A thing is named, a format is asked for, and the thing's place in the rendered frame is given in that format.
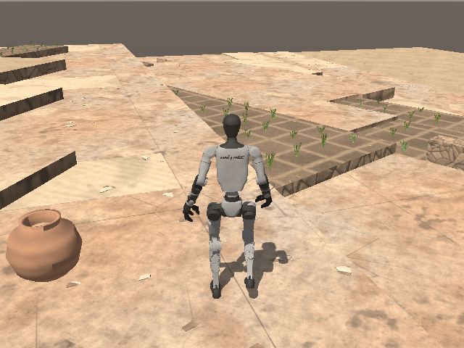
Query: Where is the robot left foot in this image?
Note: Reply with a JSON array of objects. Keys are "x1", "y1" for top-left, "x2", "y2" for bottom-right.
[{"x1": 210, "y1": 280, "x2": 221, "y2": 299}]

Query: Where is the robot head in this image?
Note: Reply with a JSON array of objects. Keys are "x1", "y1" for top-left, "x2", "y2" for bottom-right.
[{"x1": 220, "y1": 114, "x2": 244, "y2": 149}]

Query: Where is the left robot upper arm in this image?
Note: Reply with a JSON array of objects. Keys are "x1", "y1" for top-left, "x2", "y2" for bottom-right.
[{"x1": 196, "y1": 146, "x2": 217, "y2": 186}]

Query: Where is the robot left hand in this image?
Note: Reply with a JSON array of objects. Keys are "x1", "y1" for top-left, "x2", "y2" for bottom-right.
[{"x1": 183, "y1": 203, "x2": 199, "y2": 222}]

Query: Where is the right robot upper arm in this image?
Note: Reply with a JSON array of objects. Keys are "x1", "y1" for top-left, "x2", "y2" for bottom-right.
[{"x1": 247, "y1": 146, "x2": 267, "y2": 185}]

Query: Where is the left robot forearm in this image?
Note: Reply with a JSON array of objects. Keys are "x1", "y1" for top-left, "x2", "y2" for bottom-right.
[{"x1": 186, "y1": 175, "x2": 202, "y2": 207}]

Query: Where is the right robot forearm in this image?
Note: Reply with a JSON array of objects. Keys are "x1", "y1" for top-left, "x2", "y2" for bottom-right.
[{"x1": 259, "y1": 174, "x2": 271, "y2": 198}]

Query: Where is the robot right hand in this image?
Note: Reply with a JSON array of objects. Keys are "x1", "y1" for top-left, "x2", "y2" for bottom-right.
[{"x1": 255, "y1": 195, "x2": 272, "y2": 208}]

